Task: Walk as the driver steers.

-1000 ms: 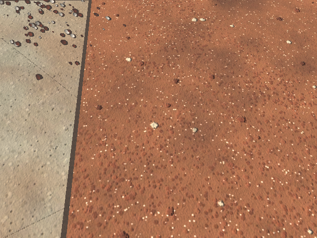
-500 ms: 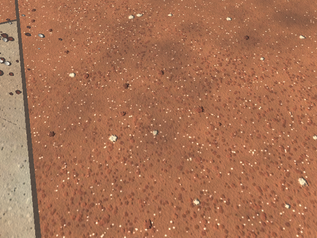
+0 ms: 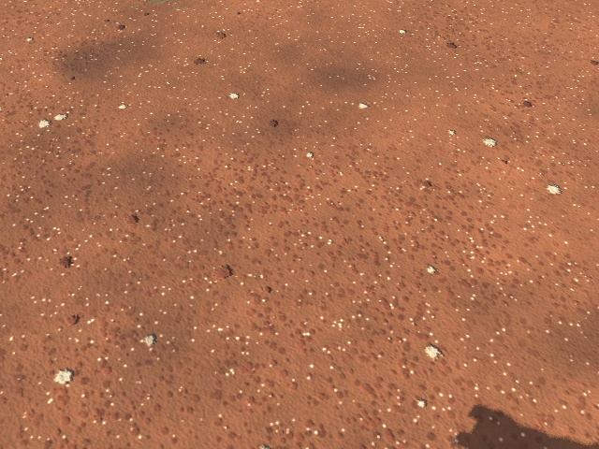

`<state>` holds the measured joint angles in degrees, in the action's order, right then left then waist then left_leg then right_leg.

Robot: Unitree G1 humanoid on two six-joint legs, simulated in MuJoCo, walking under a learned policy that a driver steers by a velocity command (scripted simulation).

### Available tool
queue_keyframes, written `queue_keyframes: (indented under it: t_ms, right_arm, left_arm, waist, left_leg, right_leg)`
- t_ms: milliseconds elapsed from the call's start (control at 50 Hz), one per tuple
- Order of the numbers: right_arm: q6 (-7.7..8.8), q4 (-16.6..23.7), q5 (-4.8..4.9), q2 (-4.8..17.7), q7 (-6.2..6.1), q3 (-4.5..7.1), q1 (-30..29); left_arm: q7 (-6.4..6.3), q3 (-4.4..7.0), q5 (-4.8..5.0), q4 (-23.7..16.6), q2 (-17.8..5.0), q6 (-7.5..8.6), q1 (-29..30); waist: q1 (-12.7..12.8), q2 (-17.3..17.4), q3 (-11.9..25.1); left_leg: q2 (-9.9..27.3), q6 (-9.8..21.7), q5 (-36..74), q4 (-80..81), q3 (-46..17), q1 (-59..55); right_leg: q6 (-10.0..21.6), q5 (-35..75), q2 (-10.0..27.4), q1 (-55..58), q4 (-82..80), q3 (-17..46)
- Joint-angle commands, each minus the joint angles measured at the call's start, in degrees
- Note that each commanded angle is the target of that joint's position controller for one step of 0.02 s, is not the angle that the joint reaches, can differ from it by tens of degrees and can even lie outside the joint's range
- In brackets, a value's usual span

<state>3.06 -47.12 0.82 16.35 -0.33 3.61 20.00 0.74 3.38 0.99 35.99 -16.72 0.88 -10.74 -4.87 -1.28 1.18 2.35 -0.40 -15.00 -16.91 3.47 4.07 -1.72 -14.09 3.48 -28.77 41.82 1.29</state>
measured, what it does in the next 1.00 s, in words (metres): walks ahead, turning left: right foot, then left foot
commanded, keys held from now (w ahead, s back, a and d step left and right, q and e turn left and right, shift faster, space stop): w+q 0.96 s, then w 0.04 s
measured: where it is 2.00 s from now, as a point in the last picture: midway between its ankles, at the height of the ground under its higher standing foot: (189, 342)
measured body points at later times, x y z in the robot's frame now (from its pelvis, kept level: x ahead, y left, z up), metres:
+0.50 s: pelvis +0.22 -0.03 -0.02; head +0.25 -0.02 +0.43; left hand +0.17 +0.25 -0.14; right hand +0.47 -0.22 -0.11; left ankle +0.37 +0.13 -0.71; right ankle +0.08 -0.15 -0.75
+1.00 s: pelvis +0.50 +0.06 -0.01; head +0.52 +0.09 +0.44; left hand +0.59 +0.38 -0.08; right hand +0.68 -0.18 -0.11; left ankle +0.38 +0.10 -0.75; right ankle +0.73 +0.00 -0.71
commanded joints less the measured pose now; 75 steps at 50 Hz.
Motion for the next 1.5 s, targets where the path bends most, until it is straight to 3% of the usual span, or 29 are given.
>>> queue_keyframes:
  t_ms: [20,80,100,120,140,160,240,460,520,560,580,600,620,640,660,700,820,960,1020,1060,1080,1100,1120,1140,1180,1240,1340,1440,1500]
  right_arm:
    - [0.59,2.56,1.17,11.89,0.91,2.68,-1.47]
    - [0.29,1.86,0.96,8.68,1.57,1.10,-2.31]
    - [0.84,3.92,-0.67,3.49,1.99,-0.84,-4.13]
    - [1.96,6.20,0.43,2.05,1.43,-1.09,-2.70]
    - [2.24,5.39,1.73,8.16,1.17,0.62,-4.13]
    - [2.17,5.60,2.24,9.07,1.42,1.15,-4.88]
    - [0.37,3.81,1.08,5.21,1.37,1.04,-4.37]
    - [-0.09,11.01,0.52,1.29,4.20,-0.78,-19.68]
    - [-0.30,12.61,0.65,3.72,4.79,0.32,-18.92]
    - [-0.82,10.99,0.93,7.82,4.36,2.53,-8.75]
    - [-1.30,8.97,0.91,11.02,3.39,4.36,0.27]
    - [-1.97,7.93,0.90,15.86,2.00,5.40,4.36]
    - [-0.87,10.24,0.60,17.89,2.31,5.12,2.46]
    - [-0.23,10.27,0.36,12.98,2.53,3.93,2.21]
    - [0.34,9.93,0.44,10.89,2.50,3.33,-0.23]
    - [0.77,11.13,0.18,7.68,2.28,2.33,-7.19]
    - [0.92,10.21,-0.02,9.20,0.41,2.55,-6.32]
    - [-0.58,7.62,0.96,9.69,-0.63,2.65,-0.25]
    - [-0.89,6.92,0.48,8.77,-0.82,2.45,0.13]
    - [-0.88,7.18,0.09,6.64,-0.45,1.73,-0.69]
    - [-0.74,8.12,-0.82,3.97,-0.24,0.59,-0.05]
    - [-0.16,8.20,1.00,0.59,-0.24,-0.47,9.05]
    - [0.14,7.26,1.54,5.85,-0.40,0.15,7.90]
    - [0.18,8.19,1.45,8.96,-0.39,1.00,0.49]
    - [0.62,10.31,-0.25,7.74,-0.28,0.87,-6.65]
    - [0.64,9.95,-0.08,4.74,0.41,0.46,-5.20]
    - [0.87,11.37,-1.30,1.12,0.57,-1.15,-11.49]
    - [1.51,12.42,-1.10,3.00,1.24,-0.42,-17.40]
    - [1.93,11.02,-1.73,6.04,0.87,1.07,-12.59]
  left_arm:
    - [0.58,0.64,0.49,-5.94,-4.05,1.90,5.79]
    - [-0.26,2.95,0.66,-1.72,-7.82,2.15,-7.91]
    - [-1.18,4.09,-0.62,-0.81,-12.29,1.94,-17.29]
    - [-1.00,4.91,-1.63,-0.84,-16.89,2.06,-19.16]
    - [-0.51,3.57,-1.49,-0.70,-11.73,2.91,-17.47]
    - [-0.32,2.39,-1.00,-0.68,-8.38,3.43,-13.89]
    - [-0.26,1.38,-1.51,0.12,-3.99,4.99,-5.84]
    - [-1.90,3.18,-0.44,6.03,-8.03,4.38,-9.96]
    - [-2.37,3.76,-0.06,6.60,-10.32,2.97,-9.73]
    - [-2.76,4.04,0.23,6.27,-11.97,1.90,-8.86]
    - [-2.98,3.70,0.46,5.80,-11.71,2.01,-8.15]
    - [-2.69,1.82,-1.61,4.04,-5.24,2.78,-11.24]
    - [-1.91,0.08,-1.14,1.62,-2.46,4.97,-13.30]
    - [-1.09,1.35,0.86,0.34,-7.85,6.57,-5.73]
    - [-0.85,1.19,1.73,-0.90,-8.03,7.35,-2.84]
    - [-1.62,1.59,-0.93,0.13,-7.85,7.31,-2.93]
    - [-1.74,0.75,-2.34,-1.32,-4.81,4.67,0.77]
    - [-0.01,0.35,-0.61,-4.11,-4.73,6.09,13.04]
    - [0.73,1.18,-0.56,-3.16,-6.51,6.78,10.06]
    - [0.28,2.45,-1.24,-1.06,-8.38,7.32,1.38]
    - [-0.13,3.06,-2.06,-0.46,-11.04,7.39,-6.83]
    - [0.35,4.45,-2.37,2.66,-15.63,6.71,-12.39]
    - [0.84,3.39,-0.52,2.69,-10.37,6.54,-12.79]
    - [0.63,2.41,-0.35,2.37,-7.02,6.27,-10.01]
    - [0.49,1.50,-1.32,2.32,-5.40,5.55,-5.41]
    - [0.38,0.84,-1.25,3.34,-4.14,5.78,-4.96]
    - [-0.22,1.52,-0.76,5.69,-7.83,4.86,-5.23]
    - [-1.05,1.74,0.32,8.63,-8.98,2.77,-9.50]
    - [-1.66,1.93,0.73,7.73,-9.19,2.04,-6.64]
  waist:
    - [0.99,9.29,-5.31]
    - [9.37,5.62,0.06]
    - [13.33,-5.08,8.00]
    - [11.91,-16.98,10.46]
    - [12.54,-9.48,6.36]
    - [10.53,-9.60,1.79]
    - [5.72,-6.41,-4.10]
    - [8.52,-1.08,-8.80]
    - [6.10,-3.46,-4.79]
    - [0.01,-4.89,2.22]
    - [-5.08,-2.94,6.63]
    - [-2.55,9.80,11.23]
    - [0.91,14.43,21.12]
    - [-2.69,6.66,17.57]
    - [-1.08,4.69,9.02]
    - [4.09,0.43,1.85]
    - [4.97,3.21,-1.32]
    - [0.03,6.19,-1.52]
    - [1.70,8.49,-1.00]
    - [6.44,8.09,3.23]
    - [9.71,2.65,11.51]
    - [6.58,-16.54,17.43]
    - [8.17,-12.37,13.96]
    - [9.77,-6.19,5.89]
    - [8.09,-0.87,-1.35]
    - [5.61,-4.50,-0.97]
    - [6.30,-3.38,-1.37]
    - [7.65,-4.36,0.27]
    - [3.62,-4.09,2.27]
  left_leg:
    - [13.19,11.40,-1.45,6.66,-11.28,5.61]
    - [9.05,7.65,7.16,-7.51,-8.34,14.36]
    - [3.51,3.60,-2.66,-28.54,-3.21,23.94]
    - [-2.92,1.52,-18.00,-44.49,-3.95,39.14]
    - [-0.25,1.93,-15.98,-52.46,-10.17,42.09]
    - [1.42,2.68,-10.40,-52.97,-10.59,43.60]
    - [4.09,0.99,3.64,-48.91,-9.76,38.00]
    - [2.00,2.60,16.82,-21.13,-2.78,36.26]
    - [-2.31,5.93,9.44,-19.68,1.75,30.07]
    - [-6.63,9.01,5.59,-18.96,3.70,15.67]
    - [-7.23,11.36,8.28,-15.14,0.98,0.03]
    - [5.06,16.52,7.65,-14.70,-20.00,-18.54]
    - [16.88,27.62,-3.59,-4.31,-53.09,-28.81]
    - [15.49,23.75,-6.29,0.18,-48.97,-26.20]
    - [13.39,21.21,-4.07,0.96,-40.36,-17.74]
    - [8.42,18.01,8.17,1.77,-29.72,-2.23]
    - [3.34,16.96,21.03,4.41,-19.73,11.06]
    - [2.75,12.83,9.81,-1.00,-23.58,7.67]
    - [5.94,11.58,12.22,-5.67,-27.14,1.69]
    - [2.60,9.27,21.41,-15.11,-24.78,2.28]
    - [-0.62,7.27,14.13,-30.16,-20.87,8.53]
    - [-9.80,2.68,-13.43,-49.13,-13.74,29.38]
    - [-6.49,2.17,-17.29,-56.30,-15.68,37.85]
    - [-4.34,2.13,-12.09,-58.12,-15.27,40.11]
    - [-0.63,1.93,-5.56,-53.49,-11.78,38.61]
    - [2.11,1.33,-2.69,-46.02,-9.15,33.22]
    - [1.33,-1.18,5.98,-27.38,-5.12,27.60]
    - [-2.99,-0.76,16.45,-14.83,-6.05,20.45]
    - [-2.86,2.02,21.32,-6.85,-6.54,10.43]
  right_leg:
    - [1.80,-0.94,-1.41,4.34,-8.11,-3.06]
    - [4.98,3.16,-2.65,28.39,-16.25,-2.60]
    - [8.41,1.37,10.65,41.77,-18.27,12.60]
    - [15.85,-10.90,21.59,45.38,-25.94,34.06]
    - [16.12,-16.06,20.56,40.21,-27.57,33.22]
    - [14.18,-16.12,18.01,36.36,-28.54,25.85]
    - [10.61,6.99,11.05,25.81,-33.13,6.79]
    - [9.54,24.24,12.28,30.57,-33.95,-10.63]
    - [8.02,49.74,12.78,35.68,-24.83,-12.93]
    - [6.59,61.87,11.77,34.34,-8.87,-13.81]
    - [4.55,54.45,9.50,25.49,4.83,-14.63]
    - [1.56,9.05,3.06,5.14,25.17,-13.63]
    - [-0.02,-21.82,-7.38,-9.95,40.52,-0.36]
    - [1.04,-17.42,-3.77,-15.66,41.27,6.33]
    - [2.25,-12.15,-1.42,-16.72,36.75,5.24]
    - [1.81,-5.96,2.59,-10.42,27.07,4.65]
    - [-2.80,5.74,2.22,-6.23,12.04,1.73]
    - [-2.39,18.11,-3.20,0.22,-11.25,2.74]
    - [0.43,12.93,-2.62,2.48,-13.52,3.08]
    - [4.18,12.23,-2.40,15.65,-16.82,1.71]
    - [8.09,10.82,6.29,30.14,-15.27,10.65]
    - [18.39,-1.73,17.94,48.10,-20.41,37.27]
    - [18.24,-16.51,19.35,47.27,-24.90,45.51]
    - [15.85,-16.38,16.92,40.60,-25.86,37.28]
    - [14.36,-3.28,12.15,29.01,-27.64,25.26]
    - [13.95,7.69,8.45,23.99,-30.40,17.09]
    - [13.82,36.00,6.52,19.98,-29.77,6.25]
    - [11.24,34.64,5.71,22.10,-24.35,7.13]
    - [8.06,29.02,4.27,21.01,-16.28,9.87]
